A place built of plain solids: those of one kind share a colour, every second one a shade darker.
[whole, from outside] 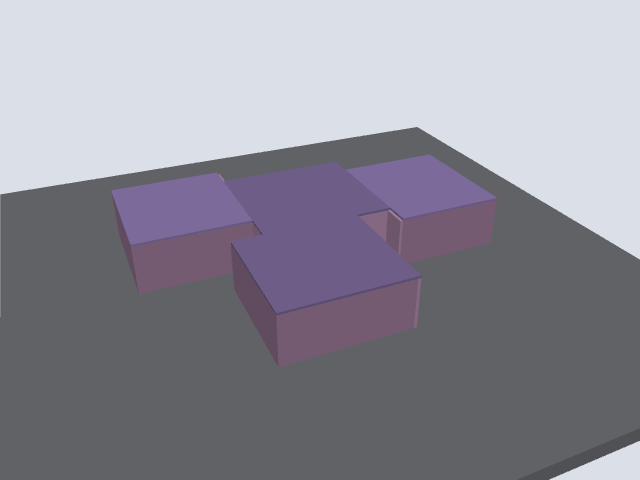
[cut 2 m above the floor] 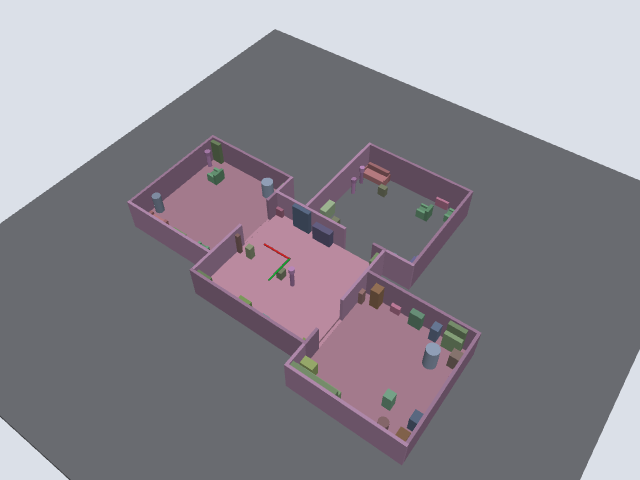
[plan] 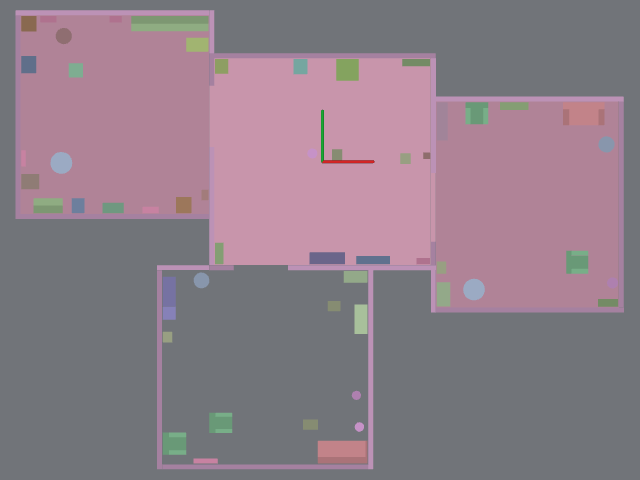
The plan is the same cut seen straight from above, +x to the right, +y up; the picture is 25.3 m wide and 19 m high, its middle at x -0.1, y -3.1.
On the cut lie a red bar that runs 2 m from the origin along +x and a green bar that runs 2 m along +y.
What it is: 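One storey of an old house, long lived in; a hub and three side rooms behind broad openings; a side room's floor lies below the hub's by a bare drop, by one riser or not at all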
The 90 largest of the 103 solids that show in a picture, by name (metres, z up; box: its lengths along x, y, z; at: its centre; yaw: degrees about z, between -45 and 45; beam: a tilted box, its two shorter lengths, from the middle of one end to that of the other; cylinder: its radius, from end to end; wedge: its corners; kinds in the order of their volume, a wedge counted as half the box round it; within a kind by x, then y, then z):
{
 "floor_1": {"box": [7.47, 7.87, 0.35], "at": [-8.22, 1.86, 0.12]},
 "floor_2": {"box": [0.2, 2.43, 0.35], "at": [-4.39, 1.79, 0.12]},
 "floor_3": {"box": [8.58, 8.19, 0.55], "at": [0.0, 0.0, 0.22]},
 "floor_4": {"box": [0.2, 2.72, 0.55], "at": [4.39, -1.8, 0.22]},
 "floor_5": {"box": [7.24, 8.15, 0.55], "at": [8.11, -1.69, 0.22]},
 "wall_1": {"box": [0.2, 7.87, 3.47], "at": [-12.05, 1.86, 1.69]},
 "wall_2": {"box": [7.67, 0.2, 3.47], "at": [-8.32, -2.17, 1.69]},
 "wall_3": {"box": [7.67, 0.2, 3.47], "at": [-8.32, 5.9, 1.69]},
 "wall_4": {"box": [0.2, 7.89, 3.47], "at": [-6.45, -8.24, 1.69]},
 "wall_5": {"box": [2.06, 0.2, 3.47], "at": [-5.52, -4.19, 1.69]},
 "wall_6": {"box": [0.2, 4.67, 3.47], "at": [-4.39, -1.76, 1.69]},
 "wall_7": {"box": [0.2, 1.09, 3.47], "at": [-4.39, 3.55, 1.69]},
 "wall_8": {"box": [0.2, 1.71, 3.47], "at": [-4.39, 5.15, 1.69]},
 "wall_9": {"box": [0.98, 0.2, 3.47], "at": [-4.0, -4.19, 1.69]},
 "wall_10": {"box": [8.16, 0.2, 3.47], "at": [-2.27, -12.08, 1.69]},
 "wall_11": {"box": [8.98, 0.2, 3.47], "at": [0.0, 4.19, 1.69]},
 "wall_12": {"box": [5.86, 0.2, 3.47], "at": [1.56, -4.19, 1.69]},
 "wall_13": {"box": [0.2, 7.89, 3.47], "at": [1.91, -8.24, 1.69]},
 "wall_14": {"box": [0.2, 1.67, 3.47], "at": [4.39, -5.13, 1.69]},
 "wall_15": {"box": [0.2, 0.93, 3.47], "at": [4.39, -3.63, 1.69]},
 "wall_16": {"box": [0.2, 4.54, 3.47], "at": [4.39, 1.82, 1.69]},
 "wall_17": {"box": [7.44, 0.2, 3.47], "at": [8.21, -5.87, 1.69]},
 "wall_18": {"box": [7.44, 0.2, 3.47], "at": [8.21, 2.48, 1.69]},
 "wall_19": {"box": [0.2, 8.15, 3.47], "at": [11.83, -1.69, 1.69]},
 "roof_1": {"box": [7.67, 8.27, 0.16], "at": [-8.32, 1.86, 3.5]},
 "roof_2": {"box": [8.56, 7.89, 0.16], "at": [-2.27, -8.24, 3.5]},
 "roof_3": {"box": [8.98, 8.59, 0.16], "at": [0.0, 0.0, 3.5]},
 "roof_4": {"box": [7.44, 8.55, 0.16], "at": [8.21, -1.69, 3.5]},
 "kitchen_run_1": {"box": [1.17, 0.3, 2.08], "at": [-10.86, -1.89, 1.34]},
 "kitchen_run_2": {"box": [1.17, 0.3, 1.42], "at": [-10.86, -1.59, 1.01]},
 "kitchen_run_3": {"box": [3.06, 0.3, 1.45], "at": [-6.05, 5.31, 1.02]},
 "kitchen_run_4": {"box": [3.06, 0.31, 2.11], "at": [-6.05, 5.62, 1.35]},
 "plant_big_round_1": {"cylinder": 0.43, "from": [-10.34, -0.05, 0.3], "to": [-10.34, -0.05, 1.92]},
 "plant_big_round_2": {"cylinder": 0.31, "from": [-4.79, -4.7, 0.0], "to": [-4.79, -4.7, 1.59]},
 "plant_big_round_3": {"cylinder": 0.43, "from": [6.0, -5.06, 0.5], "to": [6.0, -5.06, 1.76]},
 "plant_big_round_4": {"cylinder": 0.32, "from": [11.24, 0.68, 0.5], "to": [11.24, 0.68, 1.94]},
 "sofa_1": {"box": [1.97, 0.26, 0.7], "at": [0.8, -11.82, 0.3]},
 "sofa_2": {"box": [1.81, 0.26, 0.25], "at": [0.8, -11.82, 0.78]},
 "sofa_3": {"box": [1.89, 0.65, 0.52], "at": [0.84, -11.37, 0.21]},
 "sofa_4": {"box": [1.4, 0.63, 0.48], "at": [10.22, 1.76, 0.74]},
 "sofa_5": {"box": [1.65, 0.28, 0.97], "at": [10.34, 2.22, 0.98]},
 "sofa_6": {"box": [0.24, 0.63, 0.68], "at": [11.04, 1.76, 0.84]},
 "bookcase_1": {"box": [0.34, 0.86, 1.53], "at": [-4.09, -3.64, 1.26]},
 "bookcase_2": {"box": [1.1, 0.29, 1.68], "at": [3.71, 3.92, 1.33]},
 "bookcase_3": {"box": [1.13, 0.31, 1.5], "at": [7.59, 2.2, 1.25]},
 "bookcase_4": {"box": [0.8, 0.31, 1.84], "at": [11.3, -5.59, 1.42]},
 "armchair_1": {"box": [0.25, 0.89, 1.03], "at": [-6.2, -11.16, 0.47]},
 "armchair_2": {"box": [0.68, 0.7, 0.53], "at": [-5.74, -11.26, 0.21]},
 "armchair_3": {"box": [0.68, 0.19, 0.65], "at": [-5.74, -10.81, 0.28]},
 "armchair_4": {"box": [0.24, 0.81, 1.05], "at": [-4.36, -10.34, 0.47]},
 "armchair_5": {"box": [0.67, 0.65, 0.54], "at": [-3.9, -10.42, 0.22]},
 "armchair_6": {"box": [0.7, 0.64, 0.48], "at": [6.01, 1.8, 0.74]},
 "armchair_7": {"box": [0.9, 0.23, 1.0], "at": [6.11, 2.24, 0.99]},
 "armchair_8": {"box": [0.2, 0.91, 0.94], "at": [9.75, -3.98, 0.96]},
 "armchair_9": {"box": [0.67, 0.72, 0.5], "at": [10.19, -4.08, 0.74]},
 "armchair_10": {"box": [0.67, 0.19, 0.68], "at": [10.19, -3.62, 0.83]},
 "tv_unit_1": {"box": [0.95, 0.47, 1.15], "at": [1.31, -4.56, 0.52]},
 "tv_unit_2": {"box": [0.51, 1.17, 1.12], "at": [1.52, -6.24, 0.51]},
 "tv_unit_3": {"box": [0.54, 0.97, 1.19], "at": [4.79, -5.25, 1.09]},
 "fridge_1": {"box": [0.61, 0.62, 2.01], "at": [-11.62, 5.46, 1.3]},
 "fridge_2": {"box": [0.62, 0.64, 1.66], "at": [-5.49, -1.72, 1.13]},
 "stove_1": {"box": [0.52, 0.52, 0.95], "at": [-6.06, -6.0, 0.42]},
 "stove_2": {"box": [0.52, 1.18, 1.38], "at": [-6.06, -5.15, 0.64]},
 "side_table_1": {"box": [0.37, 0.43, 0.86], "at": [-6.14, -6.95, 0.38]},
 "side_table_2": {"box": [0.59, 0.41, 0.8], "at": [-0.48, -10.41, 0.35]},
 "side_table_3": {"box": [0.51, 0.41, 0.88], "at": [0.46, -5.72, 0.39]},
 "side_table_4": {"box": [0.41, 0.52, 0.72], "at": [0.58, 0.23, 0.85]},
 "side_table_5": {"box": [0.42, 0.42, 1.01], "at": [3.28, 0.12, 1.0]},
 "side_table_6": {"box": [0.38, 0.49, 0.86], "at": [4.71, -4.19, 0.93]},
 "coat_rack_1": {"box": [1.34, 0.34, 2.08], "at": [2.0, -3.9, 1.54]},
 "sideboard_1": {"box": [1.41, 0.48, 1.28], "at": [0.19, -3.83, 1.14]},
 "cooker_1": {"box": [0.6, 0.69, 1.21], "at": [-11.63, 3.84, 0.9]},
 "cooker_2": {"box": [0.51, 0.6, 1.22], "at": [-9.68, -1.74, 0.91]},
 "highchair_pram_1": {"box": [0.88, 0.55, 1.12], "at": [-4.96, 4.63, 0.86]},
 "highchair_pram_2": {"box": [0.53, 0.59, 0.98], "at": [-3.99, 3.77, 0.99]},
 "pet_corner_1": {"box": [0.57, 0.57, 1.23], "at": [-9.76, 3.62, 0.92]},
 "pet_corner_2": {"box": [0.84, 0.42, 1.26], "at": [-8.29, -1.83, 0.93]},
 "piano_hifi_1": {"box": [0.44, 1.52, 1.12], "at": [4.74, 1.6, 1.05]},
 "radiator_1": {"box": [0.64, 0.26, 0.61], "at": [-10.85, 5.64, 0.6]},
 "radiator_2": {"box": [0.5, 0.26, 0.65], "at": [-8.19, 5.64, 0.62]},
 "radiator_3": {"box": [0.64, 0.26, 0.63], "at": [-6.81, -1.91, 0.61]},
 "radiator_4": {"box": [0.97, 0.21, 0.73], "at": [-4.63, -11.85, 0.32]},
 "radiator_5": {"box": [0.54, 0.26, 0.7], "at": [3.99, -3.94, 0.84]},
 "washing_machine_1": {"box": [0.72, 0.61, 1.2], "at": [-11.57, -0.79, 0.9]},
 "stool_pouffe_1": {"box": [0.9, 0.86, 0.62], "at": [0.99, 3.63, 0.81]},
 "tall_odds_1": {"box": [0.28, 0.42, 1.12], "at": [-4.66, -1.32, 0.86]},
 "tall_odds_2": {"box": [0.28, 0.26, 1.71], "at": [4.12, 0.24, 1.35]},
 "stool_pouffe_round_1": {"cylinder": 0.32, "from": [-10.24, 4.97, 0.3], "to": [-10.24, 4.97, 1.06]},
 "carton_stack_1": {"box": [0.56, 0.6, 0.73], "at": [-0.87, 3.76, 0.86]},
 "floor_lamp_round_1": {"cylinder": 0.16, "from": [11.48, -4.8, 0.5], "to": [11.48, -4.8, 1.62]}
}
